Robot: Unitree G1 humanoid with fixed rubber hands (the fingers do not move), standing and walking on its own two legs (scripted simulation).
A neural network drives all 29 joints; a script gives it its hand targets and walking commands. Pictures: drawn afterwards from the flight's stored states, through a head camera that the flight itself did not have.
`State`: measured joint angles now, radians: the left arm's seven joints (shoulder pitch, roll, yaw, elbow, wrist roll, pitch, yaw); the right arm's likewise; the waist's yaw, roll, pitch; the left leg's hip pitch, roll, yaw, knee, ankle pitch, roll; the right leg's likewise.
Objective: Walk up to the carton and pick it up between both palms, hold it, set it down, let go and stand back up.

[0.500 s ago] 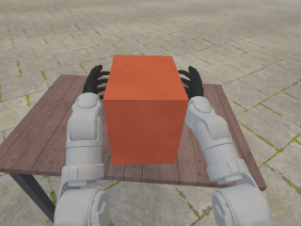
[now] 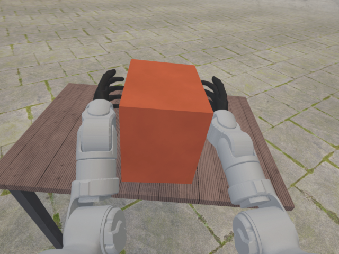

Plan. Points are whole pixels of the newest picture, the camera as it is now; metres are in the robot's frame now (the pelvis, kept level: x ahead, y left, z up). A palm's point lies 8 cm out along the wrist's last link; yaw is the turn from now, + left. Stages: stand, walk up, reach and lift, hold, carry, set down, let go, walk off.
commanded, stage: hold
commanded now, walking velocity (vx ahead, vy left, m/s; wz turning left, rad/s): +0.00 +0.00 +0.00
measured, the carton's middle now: (160, 119) +0.38 +0.00 +0.17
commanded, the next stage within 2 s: set down in 1.12 s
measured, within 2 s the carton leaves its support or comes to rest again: neither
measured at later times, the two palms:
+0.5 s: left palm (103, 105) +0.37 +0.13 +0.22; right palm (217, 112) +0.37 -0.12 +0.20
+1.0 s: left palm (103, 106) +0.37 +0.13 +0.22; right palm (216, 113) +0.37 -0.12 +0.20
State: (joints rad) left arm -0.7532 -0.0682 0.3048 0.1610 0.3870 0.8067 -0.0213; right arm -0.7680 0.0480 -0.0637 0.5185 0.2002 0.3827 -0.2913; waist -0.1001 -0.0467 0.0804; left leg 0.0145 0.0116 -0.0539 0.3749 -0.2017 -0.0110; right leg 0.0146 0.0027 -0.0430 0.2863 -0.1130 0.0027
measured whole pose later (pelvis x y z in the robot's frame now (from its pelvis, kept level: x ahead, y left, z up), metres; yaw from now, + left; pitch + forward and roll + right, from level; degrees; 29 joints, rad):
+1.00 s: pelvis +0.01 +0.00 +0.00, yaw +0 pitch -11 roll -1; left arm -0.71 -0.07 0.28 0.10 0.38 0.81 -0.02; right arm -0.73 0.04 -0.02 0.47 0.23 0.37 -0.31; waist -0.11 -0.05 0.10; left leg 0.03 0.01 -0.06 0.39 -0.22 -0.01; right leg 0.04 0.01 -0.05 0.28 -0.12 0.00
